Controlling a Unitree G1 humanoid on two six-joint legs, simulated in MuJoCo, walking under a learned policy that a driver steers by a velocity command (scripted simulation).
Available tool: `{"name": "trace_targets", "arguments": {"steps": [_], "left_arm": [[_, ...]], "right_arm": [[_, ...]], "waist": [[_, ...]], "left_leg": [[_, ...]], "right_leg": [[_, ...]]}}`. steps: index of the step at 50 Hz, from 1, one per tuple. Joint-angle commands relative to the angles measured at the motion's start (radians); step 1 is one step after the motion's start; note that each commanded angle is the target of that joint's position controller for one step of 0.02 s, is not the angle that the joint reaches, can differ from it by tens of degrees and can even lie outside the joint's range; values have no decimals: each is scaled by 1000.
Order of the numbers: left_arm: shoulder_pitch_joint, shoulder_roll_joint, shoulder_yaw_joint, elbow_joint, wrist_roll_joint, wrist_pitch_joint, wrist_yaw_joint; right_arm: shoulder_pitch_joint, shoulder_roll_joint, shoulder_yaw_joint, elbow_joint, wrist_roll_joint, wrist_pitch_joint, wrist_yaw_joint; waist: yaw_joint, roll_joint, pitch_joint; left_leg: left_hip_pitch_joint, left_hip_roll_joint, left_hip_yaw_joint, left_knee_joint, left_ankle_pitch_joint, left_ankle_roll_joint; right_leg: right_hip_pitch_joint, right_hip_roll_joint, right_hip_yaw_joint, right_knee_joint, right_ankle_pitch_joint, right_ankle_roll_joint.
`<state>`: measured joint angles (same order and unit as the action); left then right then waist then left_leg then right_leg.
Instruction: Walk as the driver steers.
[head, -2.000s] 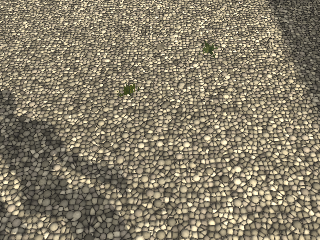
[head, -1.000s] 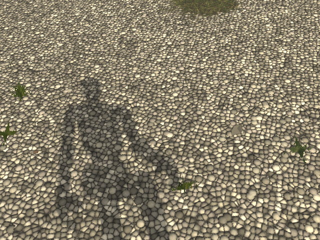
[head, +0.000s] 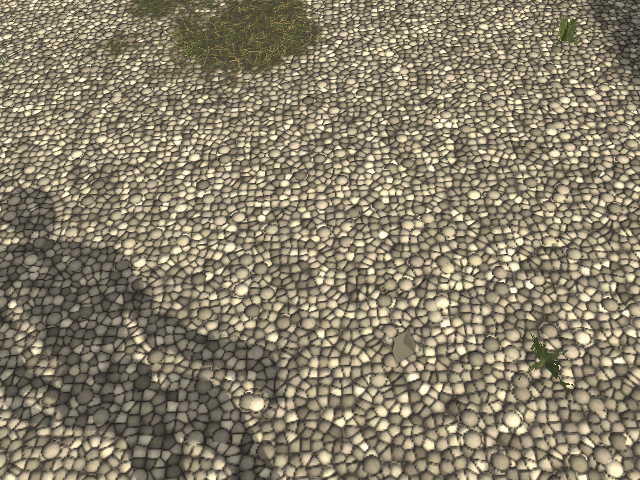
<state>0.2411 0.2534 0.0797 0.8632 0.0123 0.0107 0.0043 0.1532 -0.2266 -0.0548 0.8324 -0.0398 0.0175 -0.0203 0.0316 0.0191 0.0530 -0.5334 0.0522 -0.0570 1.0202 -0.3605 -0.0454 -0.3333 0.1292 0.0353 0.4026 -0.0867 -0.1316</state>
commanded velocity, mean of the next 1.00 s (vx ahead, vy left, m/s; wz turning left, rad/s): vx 0.14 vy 0.00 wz -0.12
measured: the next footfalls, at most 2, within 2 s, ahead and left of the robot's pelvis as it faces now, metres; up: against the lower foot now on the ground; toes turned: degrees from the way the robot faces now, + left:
left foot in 0.28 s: +0.09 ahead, +0.14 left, +0.00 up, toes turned -4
right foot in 0.60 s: +0.16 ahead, -0.07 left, +0.00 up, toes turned -5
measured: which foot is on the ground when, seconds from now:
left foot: up 0.00-0.26, down 0.28-1.00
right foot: down 0.00-0.28, up 0.30-0.58, down 0.60-1.00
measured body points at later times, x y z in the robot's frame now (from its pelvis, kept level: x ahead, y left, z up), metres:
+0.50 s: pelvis +0.09 +0.05 +0.01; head +0.11 +0.07 +0.46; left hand +0.20 +0.29 -0.14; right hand +0.09 -0.20 -0.12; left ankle +0.05 +0.15 -0.74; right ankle +0.11 -0.07 -0.71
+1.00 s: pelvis +0.12 +0.02 +0.00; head +0.13 +0.01 +0.45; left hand +0.18 +0.26 -0.15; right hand +0.10 -0.22 -0.15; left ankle +0.05 +0.15 -0.74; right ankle +0.12 -0.06 -0.74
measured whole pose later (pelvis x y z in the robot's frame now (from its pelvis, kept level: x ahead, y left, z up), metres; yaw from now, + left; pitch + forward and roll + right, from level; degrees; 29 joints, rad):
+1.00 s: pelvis +0.12 +0.02 +0.00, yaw -5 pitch -2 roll +0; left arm 0.22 0.18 0.02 1.08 0.00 0.00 0.04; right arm 0.28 -0.19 -0.01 1.09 -0.01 0.01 -0.05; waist 0.00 0.02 0.05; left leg -0.01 0.02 0.01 0.36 -0.32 -0.01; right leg -0.17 0.06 -0.03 0.40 -0.20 -0.06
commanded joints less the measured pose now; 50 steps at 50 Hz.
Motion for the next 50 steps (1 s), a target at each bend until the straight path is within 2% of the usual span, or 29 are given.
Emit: {"name": "trace_targets", "arguments": {"steps": [1, 5, 8, 10, 12, 13, 14, 15, 16, 17, 18, 20, 21, 23, 24, 26, 28, 29, 30, 31, 32, 33, 34, 35, 38, 50], "left_arm": [[24, 144, 33, -61, 4, -8, -1], [73, 148, 32, -44, 8, -19, -3], [69, 147, 28, -40, 13, -23, -8], [48, 140, 25, -43, 13, -21, -11], [32, 118, 18, -41, 2, -14, -4], [31, 76, 5, -47, -2, -19, 1], [26, -1, -18, -68, -7, -30, 2], [9, 5, -21, -83, -6, -41, 3], [-4, 74, -6, -85, 29, -47, 0], [26, 85, -1, -62, 26, -48, -7], [54, 80, -1, -38, 23, -44, -9], [74, 63, -5, -12, 28, -35, -12], [59, 38, -13, -8, 23, -31, -11], [3, -2, -30, -11, 10, -27, -5], [-24, -6, -34, -13, 5, -24, -1], [-39, 4, -36, -4, -3, -19, 8], [-20, 0, -41, 15, -3, -22, 17], [-2, 21, -39, 26, 4, -29, 23], [43, 81, -28, 40, 12, -39, 31], [42, 117, -24, 60, 3, -38, 31], [27, 72, -32, 70, -9, -33, 27], [3, 48, -36, 71, -9, -29, 24], [-11, 38, -39, 73, -5, -26, 25], [-5, 36, -41, 84, -4, -25, 31], [3, 42, -40, 115, -10, -28, 39], [14, 29, -50, 206, -7, -20, 42]], "right_arm": [[49, -92, -21, -46, 0, -1, 9], [22, -77, -12, -58, 3, -24, 15], [40, -77, -7, -59, 8, -40, 22], [82, -72, -4, -49, 15, -51, 20], [161, -43, 6, -20, 18, -65, 4], [185, -57, 6, -14, 12, -75, -8], [234, -115, 1, -18, -3, -84, -20], [218, -226, -23, -24, 4, -80, -18], [213, -214, -30, 0, 2, -77, -15], [163, -148, -13, -6, 16, -81, -7], [135, -116, -5, -7, 23, -84, -2], [133, -90, 5, 2, 27, -91, -4], [147, -77, 11, 15, 25, -94, -3], [179, -79, 14, 43, 22, -91, -4], [203, -87, 13, 57, 21, -87, -6], [224, -94, 12, 77, 22, -75, -10], [208, -96, 13, 89, 32, -65, -14], [210, -97, 12, 94, 33, -64, -14], [221, -88, 15, 86, 30, -68, -13], [312, -40, 23, 108, 40, -65, -10], [314, -35, 27, 141, 36, -52, -18], [274, -56, 21, 145, 29, -43, -22], [242, -68, 17, 148, 26, -36, -21], [225, -72, 15, 151, 27, -31, -19], [237, -48, 22, 182, 31, -25, -19], [203, -38, 35, 265, 29, -8, -28]], "waist": [[-7, -139, -105], [15, -127, -103], [8, -136, -92], [-14, -128, -64], [-64, -79, -30], [-67, -41, -24], [-74, 108, -52], [-67, 178, 9], [-46, 110, 68], [-11, 74, 56], [4, 79, 42], [10, 108, -16], [5, 98, -40], [-20, 114, -64], [-39, 130, -70], [-56, 148, -73], [-32, 117, -66], [-21, 81, -71], [-23, 20, -112], [-75, -81, -128], [-49, -95, -111], [-39, -90, -50], [-30, -79, -27], [-27, -80, -24], [-36, -54, -44], [-36, -16, -1]], "left_leg": [[-20, -10, 27, -87, 33, -19], [15, -16, 40, -210, 39, -4], [103, -40, 61, -307, -16, 26], [214, -64, 79, -414, -50, 57], [380, -84, 106, -652, 72, 94], [471, -31, 41, -716, 66, 109], [542, 176, -194, -840, -87, 146], [505, 323, -454, -936, -158, 218], [406, 354, -441, -897, -17, 275], [403, 289, -346, -879, 106, 260], [411, 227, -242, -861, 238, 230], [448, 157, -102, -794, 613, 212], [453, 137, -47, -754, 781, 207], [459, 113, 7, -695, 937, 195], [470, 117, 4, -676, 960, 196], [488, 127, -19, -650, 938, 197], [454, 126, -33, -621, 822, 172], [402, 116, -38, -610, 707, 140], [330, 90, -27, -591, 539, 110], [288, 33, 2, -629, 283, 94], [332, 13, 19, -669, 144, 88], [331, 3, 13, -675, 145, 86], [350, 7, 10, -672, 197, 84], [374, 15, 8, -666, 259, 83], [418, 29, 9, -673, 315, 74], [434, 38, 10, -705, 225, 70]], "right_leg": [[107, -259, 373, -254, -423, -114], [151, -274, 388, -267, -436, -101], [117, -274, 383, -260, -470, -102], [45, -263, 370, -239, -460, -100], [-40, -217, 328, -155, -410, -71], [-114, -176, 301, -79, -380, -31], [-195, -93, 194, 135, -399, 20], [-334, 33, 37, 265, -405, 48], [-296, -48, 70, 367, -381, 54], [-258, -71, 67, 407, -334, 68], [-227, -81, 50, 426, -297, 89], [-173, -91, -6, 451, -247, 123], [-132, -94, -26, 416, -234, 135], [-59, -94, -62, 311, -205, 143], [-36, -92, -72, 264, -198, 140], [6, -88, -85, 180, -186, 127], [115, -99, -82, 15, -58, 109], [216, -140, -26, -55, 74, 98], [349, -240, 66, -27, 311, 84], [402, -311, 116, 56, 526, 22], [347, -313, 116, 65, 490, -5], [292, -278, 105, 45, 381, 11], [260, -254, 93, 29, 326, 24], [247, -240, 85, 18, 329, 33], [265, -230, 76, 9, 346, 43], [234, -218, 82, -54, 197, 54]]}}
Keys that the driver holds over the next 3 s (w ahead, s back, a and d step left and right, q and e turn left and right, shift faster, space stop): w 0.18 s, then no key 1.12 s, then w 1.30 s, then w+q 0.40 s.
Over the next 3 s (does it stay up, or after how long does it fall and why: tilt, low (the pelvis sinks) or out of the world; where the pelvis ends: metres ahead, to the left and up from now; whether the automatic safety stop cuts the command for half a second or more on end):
stays up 0.87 -0.11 0.01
